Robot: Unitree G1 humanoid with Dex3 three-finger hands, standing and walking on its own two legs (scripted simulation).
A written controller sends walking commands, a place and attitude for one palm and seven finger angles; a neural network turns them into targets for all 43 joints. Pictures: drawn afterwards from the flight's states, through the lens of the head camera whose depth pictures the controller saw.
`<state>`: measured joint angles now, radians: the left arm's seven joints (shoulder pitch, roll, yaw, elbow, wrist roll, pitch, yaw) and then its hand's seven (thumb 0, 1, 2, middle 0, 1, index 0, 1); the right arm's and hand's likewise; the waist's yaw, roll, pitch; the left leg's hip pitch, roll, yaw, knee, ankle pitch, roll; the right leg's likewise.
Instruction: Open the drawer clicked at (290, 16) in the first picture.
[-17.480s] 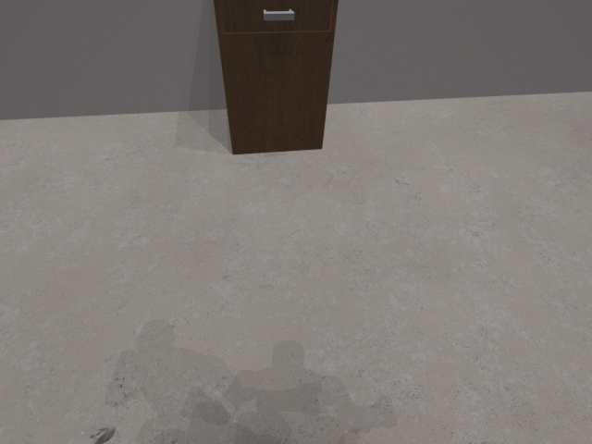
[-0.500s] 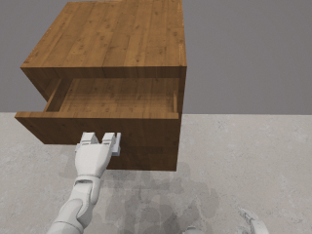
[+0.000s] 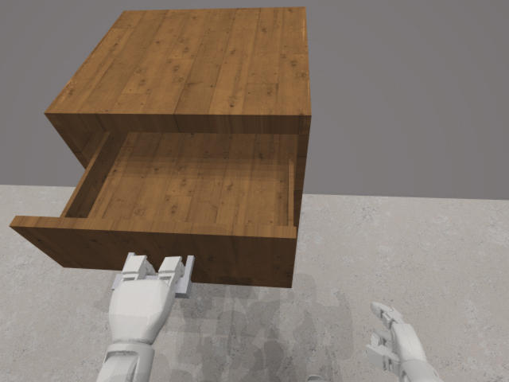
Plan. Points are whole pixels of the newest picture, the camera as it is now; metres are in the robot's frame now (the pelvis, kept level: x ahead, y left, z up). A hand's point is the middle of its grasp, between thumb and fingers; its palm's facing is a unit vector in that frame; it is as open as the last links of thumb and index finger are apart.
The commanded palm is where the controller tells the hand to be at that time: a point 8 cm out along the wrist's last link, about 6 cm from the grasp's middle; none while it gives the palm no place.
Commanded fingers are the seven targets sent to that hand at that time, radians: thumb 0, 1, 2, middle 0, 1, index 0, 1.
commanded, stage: pull the drawer open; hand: left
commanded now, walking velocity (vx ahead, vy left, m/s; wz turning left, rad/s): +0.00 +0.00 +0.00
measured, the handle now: (156, 273) +0.29 +0.19 -0.01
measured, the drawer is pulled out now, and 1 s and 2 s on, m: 0.22 0.30 0.30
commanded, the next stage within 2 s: open the thumb to release the handle in 0.94 s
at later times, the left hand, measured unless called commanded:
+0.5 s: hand (146, 355) +0.17 +0.18 -0.03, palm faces +0.01 -0.09 -1.00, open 5.9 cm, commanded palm +0.13 +0.19 +0.03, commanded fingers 0.00 0.90 0.90 -0.40 -1.35 -0.40 -1.35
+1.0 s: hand (141, 373) +0.15 +0.18 -0.03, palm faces -0.03 -0.13 -0.99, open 6.2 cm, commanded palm +0.09 +0.19 +0.03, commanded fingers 0.00 0.90 0.90 -0.40 -1.35 -0.40 -1.35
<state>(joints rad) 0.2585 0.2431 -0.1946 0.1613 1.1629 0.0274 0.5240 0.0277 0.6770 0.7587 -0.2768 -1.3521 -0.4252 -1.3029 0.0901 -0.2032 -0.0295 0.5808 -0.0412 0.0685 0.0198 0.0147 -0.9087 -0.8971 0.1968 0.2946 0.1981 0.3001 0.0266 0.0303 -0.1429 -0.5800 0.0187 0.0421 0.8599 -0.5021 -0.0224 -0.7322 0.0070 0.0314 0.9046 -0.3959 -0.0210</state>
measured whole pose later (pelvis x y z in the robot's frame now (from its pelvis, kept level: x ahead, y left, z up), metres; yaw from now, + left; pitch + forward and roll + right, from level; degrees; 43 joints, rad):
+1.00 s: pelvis -0.01 -0.01 -0.02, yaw -1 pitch +15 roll +3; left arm 0.65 0.28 -0.12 -0.15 1.14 -0.10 0.55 0.02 0.67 0.71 -0.27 -1.33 -0.37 -1.30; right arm 0.13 -0.22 -0.02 0.51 -0.09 0.04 0.06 0.02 -0.91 -0.90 0.20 0.29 0.20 0.30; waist 0.04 0.02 -0.17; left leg -0.70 0.02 0.06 1.01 -0.56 -0.03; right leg -0.87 0.02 0.06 1.07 -0.45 -0.03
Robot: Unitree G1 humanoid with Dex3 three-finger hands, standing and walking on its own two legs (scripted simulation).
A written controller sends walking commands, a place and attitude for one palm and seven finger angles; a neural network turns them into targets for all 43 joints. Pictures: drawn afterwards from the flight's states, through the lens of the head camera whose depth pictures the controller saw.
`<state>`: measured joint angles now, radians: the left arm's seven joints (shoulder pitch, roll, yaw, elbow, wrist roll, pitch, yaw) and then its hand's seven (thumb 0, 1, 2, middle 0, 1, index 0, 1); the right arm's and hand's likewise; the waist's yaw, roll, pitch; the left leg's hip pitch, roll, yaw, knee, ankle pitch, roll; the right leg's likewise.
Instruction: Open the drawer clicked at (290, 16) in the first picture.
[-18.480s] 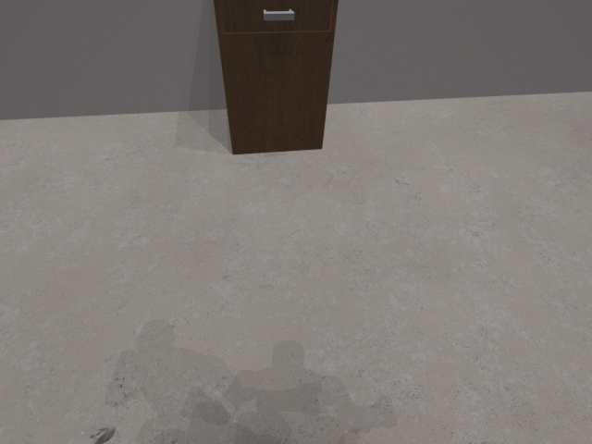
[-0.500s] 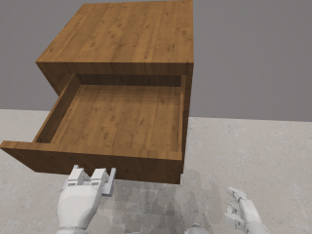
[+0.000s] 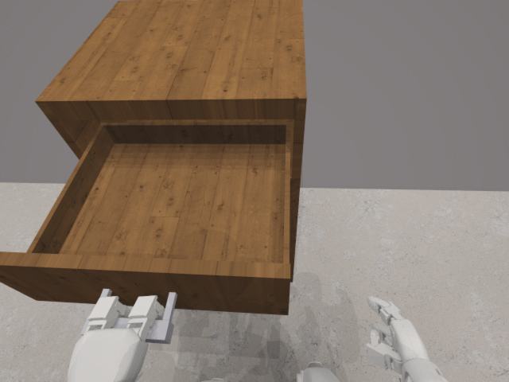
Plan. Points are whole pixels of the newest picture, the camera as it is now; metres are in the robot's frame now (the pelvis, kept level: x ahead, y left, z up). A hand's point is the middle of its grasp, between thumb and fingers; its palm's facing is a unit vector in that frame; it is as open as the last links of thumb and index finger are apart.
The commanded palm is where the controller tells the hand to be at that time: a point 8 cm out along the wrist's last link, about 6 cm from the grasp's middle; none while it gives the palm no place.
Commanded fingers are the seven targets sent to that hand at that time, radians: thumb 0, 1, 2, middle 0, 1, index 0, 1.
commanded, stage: open the thumb to release the handle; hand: left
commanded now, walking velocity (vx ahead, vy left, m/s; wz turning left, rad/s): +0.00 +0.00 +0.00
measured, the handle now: (133, 313) +0.22 +0.20 +0.01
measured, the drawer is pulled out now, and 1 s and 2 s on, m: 0.30 0.30 0.30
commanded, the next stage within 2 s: lift the hand off the handle in 0.54 s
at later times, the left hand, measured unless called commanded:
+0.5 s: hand (127, 360) +0.16 +0.20 +0.00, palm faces +0.01 -0.11 -0.99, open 11.5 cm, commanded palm +0.12 +0.20 +0.05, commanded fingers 0.00 -0.50 0.30 -0.30 -1.20 -0.30 -1.20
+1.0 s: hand (130, 350) +0.17 +0.20 +0.00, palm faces +0.04 -0.09 -1.00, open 13.8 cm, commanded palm +0.15 +0.19 +0.06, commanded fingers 0.00 -0.50 0.30 -0.30 -1.20 -0.30 -1.20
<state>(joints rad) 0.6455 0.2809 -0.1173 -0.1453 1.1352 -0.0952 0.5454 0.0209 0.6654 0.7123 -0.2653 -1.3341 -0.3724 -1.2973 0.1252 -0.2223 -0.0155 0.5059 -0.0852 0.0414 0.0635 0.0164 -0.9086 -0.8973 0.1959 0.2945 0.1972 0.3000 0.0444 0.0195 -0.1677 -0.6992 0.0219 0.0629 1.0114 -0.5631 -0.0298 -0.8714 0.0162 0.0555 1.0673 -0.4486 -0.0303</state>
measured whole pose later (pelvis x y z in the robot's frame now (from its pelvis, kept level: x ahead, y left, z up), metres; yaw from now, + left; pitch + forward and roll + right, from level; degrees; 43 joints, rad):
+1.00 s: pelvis -0.02 +0.00 +0.01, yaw +3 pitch +12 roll +2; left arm 0.42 0.27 -0.18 0.00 1.14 0.01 0.56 0.00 -0.49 0.30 -0.32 -1.20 -0.33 -1.21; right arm 0.12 -0.22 -0.01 0.55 -0.06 0.07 0.00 0.02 -0.91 -0.90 0.20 0.29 0.20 0.30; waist 0.06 0.04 -0.13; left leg -0.68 0.00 0.01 0.99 -0.52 -0.03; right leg -0.82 -0.01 0.01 1.02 -0.41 -0.03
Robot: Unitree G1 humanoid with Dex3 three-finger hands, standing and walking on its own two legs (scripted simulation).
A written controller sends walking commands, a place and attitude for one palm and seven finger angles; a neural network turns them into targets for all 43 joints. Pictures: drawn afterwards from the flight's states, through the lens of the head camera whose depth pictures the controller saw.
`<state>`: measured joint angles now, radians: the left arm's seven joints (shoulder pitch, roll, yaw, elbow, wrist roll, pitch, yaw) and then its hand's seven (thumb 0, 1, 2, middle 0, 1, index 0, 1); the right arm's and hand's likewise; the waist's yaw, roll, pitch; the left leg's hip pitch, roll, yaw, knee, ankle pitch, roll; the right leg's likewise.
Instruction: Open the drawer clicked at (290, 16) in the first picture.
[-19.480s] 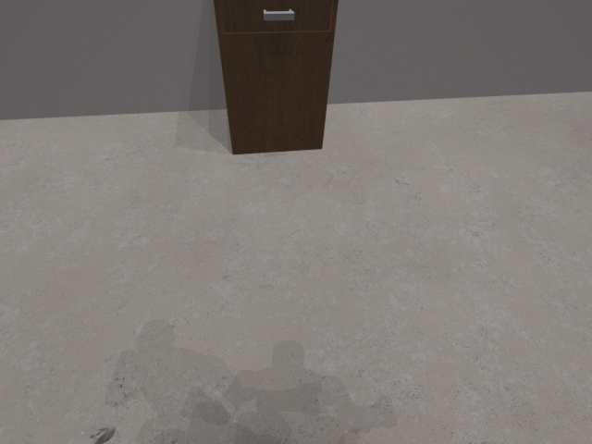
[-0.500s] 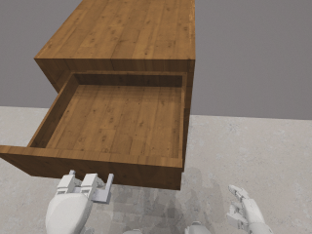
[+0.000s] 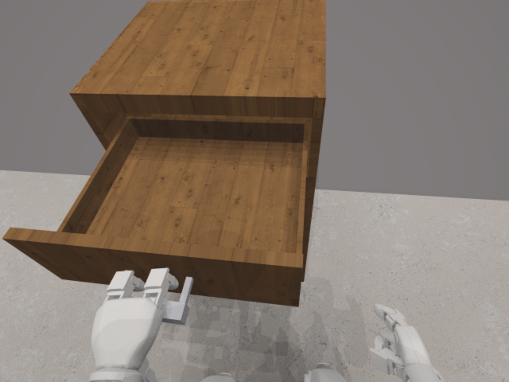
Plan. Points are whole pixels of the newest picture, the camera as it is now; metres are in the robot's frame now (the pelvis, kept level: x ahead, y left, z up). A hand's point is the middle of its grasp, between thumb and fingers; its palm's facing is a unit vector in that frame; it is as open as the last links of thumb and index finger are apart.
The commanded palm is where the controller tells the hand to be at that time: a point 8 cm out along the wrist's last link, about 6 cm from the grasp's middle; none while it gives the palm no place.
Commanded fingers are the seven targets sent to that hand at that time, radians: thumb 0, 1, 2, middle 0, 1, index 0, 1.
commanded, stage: lift the hand off the handle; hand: left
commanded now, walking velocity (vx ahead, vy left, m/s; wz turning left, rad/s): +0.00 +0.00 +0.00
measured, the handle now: (152, 294) +0.24 +0.19 +0.01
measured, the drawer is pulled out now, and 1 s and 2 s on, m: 0.30 0.30 0.30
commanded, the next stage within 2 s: draw the hand back to the body in 1.24 s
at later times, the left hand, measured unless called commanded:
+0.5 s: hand (127, 311) +0.20 +0.20 +0.06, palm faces +0.06 -0.14 -0.99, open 13.4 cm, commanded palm +0.17 +0.19 +0.12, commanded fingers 0.00 -0.50 0.30 -0.30 -1.20 -0.30 -1.20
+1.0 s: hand (115, 273) +0.22 +0.19 +0.14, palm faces +0.14 -0.15 -0.98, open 13.8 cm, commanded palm +0.17 +0.19 +0.19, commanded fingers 0.00 -0.50 0.30 -0.30 -1.20 -0.30 -1.20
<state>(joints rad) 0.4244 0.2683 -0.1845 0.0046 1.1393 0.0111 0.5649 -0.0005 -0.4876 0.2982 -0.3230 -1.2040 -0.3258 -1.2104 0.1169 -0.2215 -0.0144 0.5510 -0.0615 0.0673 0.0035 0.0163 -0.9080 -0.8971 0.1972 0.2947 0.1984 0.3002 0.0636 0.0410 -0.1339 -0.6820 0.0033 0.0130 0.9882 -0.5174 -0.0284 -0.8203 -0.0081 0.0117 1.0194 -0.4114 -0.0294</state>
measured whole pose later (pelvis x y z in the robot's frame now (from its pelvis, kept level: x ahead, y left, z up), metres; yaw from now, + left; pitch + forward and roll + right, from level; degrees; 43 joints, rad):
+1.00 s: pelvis +0.02 +0.01 +0.05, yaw -2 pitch +1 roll +1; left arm 0.45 0.36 -0.21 -0.41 1.03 0.12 0.25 0.00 -0.49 0.30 -0.32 -1.20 -0.32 -1.20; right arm 0.09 -0.23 0.03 0.56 -0.01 0.10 0.05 0.02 -0.91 -0.90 0.20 0.29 0.20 0.30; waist 0.12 0.10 -0.04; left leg -0.22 0.01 0.04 0.59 -0.38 -0.01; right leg -0.37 0.01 0.03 0.64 -0.28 -0.01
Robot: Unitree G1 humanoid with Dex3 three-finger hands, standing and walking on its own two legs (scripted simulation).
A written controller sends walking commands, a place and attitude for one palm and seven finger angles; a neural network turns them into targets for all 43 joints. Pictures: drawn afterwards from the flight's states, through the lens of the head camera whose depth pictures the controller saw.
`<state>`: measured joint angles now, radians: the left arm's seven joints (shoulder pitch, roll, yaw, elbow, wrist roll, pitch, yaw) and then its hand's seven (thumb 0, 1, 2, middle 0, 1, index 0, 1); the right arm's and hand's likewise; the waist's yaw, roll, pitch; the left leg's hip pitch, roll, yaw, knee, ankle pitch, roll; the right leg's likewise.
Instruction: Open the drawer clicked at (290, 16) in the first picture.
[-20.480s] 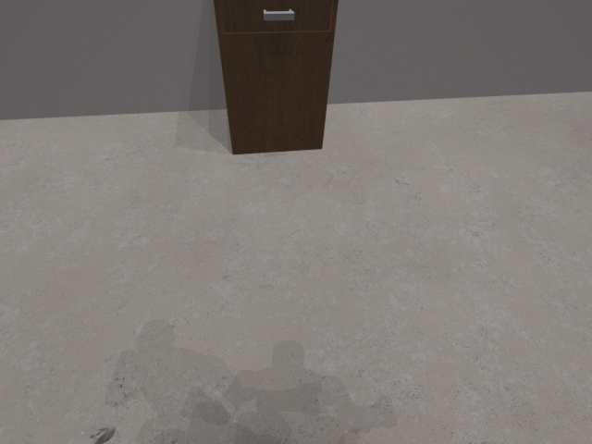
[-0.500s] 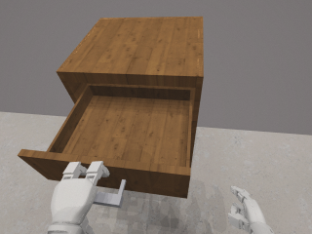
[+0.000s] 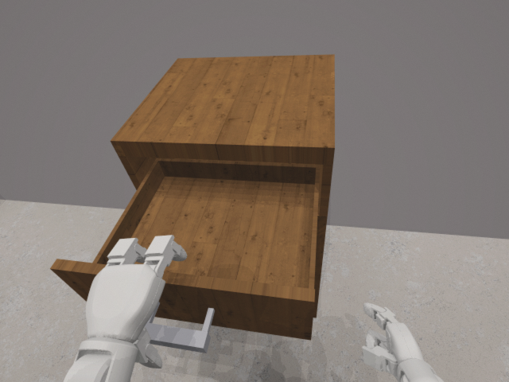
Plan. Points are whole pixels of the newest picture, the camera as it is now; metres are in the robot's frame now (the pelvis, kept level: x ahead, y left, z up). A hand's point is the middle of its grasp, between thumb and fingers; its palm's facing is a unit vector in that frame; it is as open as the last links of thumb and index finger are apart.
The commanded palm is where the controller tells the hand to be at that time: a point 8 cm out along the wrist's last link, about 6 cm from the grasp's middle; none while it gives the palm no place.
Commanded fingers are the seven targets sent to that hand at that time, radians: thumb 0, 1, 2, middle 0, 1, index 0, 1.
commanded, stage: lift the hand off the handle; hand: left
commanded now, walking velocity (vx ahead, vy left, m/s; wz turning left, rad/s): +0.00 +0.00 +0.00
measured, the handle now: (177, 323) +0.21 +0.19 -0.04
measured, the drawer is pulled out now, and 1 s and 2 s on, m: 0.30 0.30 0.30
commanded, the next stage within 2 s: draw the hand back to the body in 0.24 s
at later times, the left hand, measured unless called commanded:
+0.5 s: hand (126, 299) +0.18 +0.20 +0.11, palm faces +0.13 -0.13 -0.98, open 13.9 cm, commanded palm +0.14 +0.20 +0.16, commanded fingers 0.00 -0.50 0.30 -0.30 -1.20 -0.30 -1.20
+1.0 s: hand (97, 294) +0.18 +0.23 +0.13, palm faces +0.17 -0.46 -0.87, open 13.8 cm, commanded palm +0.13 +0.25 +0.17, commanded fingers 0.00 -0.36 0.36 -0.29 -1.11 -0.29 -1.11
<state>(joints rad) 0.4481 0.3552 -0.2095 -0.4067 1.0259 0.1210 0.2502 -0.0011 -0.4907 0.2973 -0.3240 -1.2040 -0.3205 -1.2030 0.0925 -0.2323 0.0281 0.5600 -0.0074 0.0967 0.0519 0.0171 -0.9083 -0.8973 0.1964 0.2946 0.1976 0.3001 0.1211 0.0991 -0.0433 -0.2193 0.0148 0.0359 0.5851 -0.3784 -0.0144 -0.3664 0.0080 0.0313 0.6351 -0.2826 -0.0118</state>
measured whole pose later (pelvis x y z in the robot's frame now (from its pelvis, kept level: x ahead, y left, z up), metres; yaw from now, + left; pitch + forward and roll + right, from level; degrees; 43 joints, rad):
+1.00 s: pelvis +0.00 +0.02 +0.01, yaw +1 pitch -2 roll +0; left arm 0.51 0.43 0.05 -0.51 0.56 0.05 0.12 0.00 -0.49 0.30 -0.32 -1.20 -0.32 -1.20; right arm 0.10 -0.25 0.03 0.55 0.01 0.07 -0.01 0.02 -0.91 -0.90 0.20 0.29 0.20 0.30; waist 0.10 0.09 0.02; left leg -0.11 0.00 0.02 0.46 -0.31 0.01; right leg -0.22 -0.01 0.01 0.47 -0.21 0.01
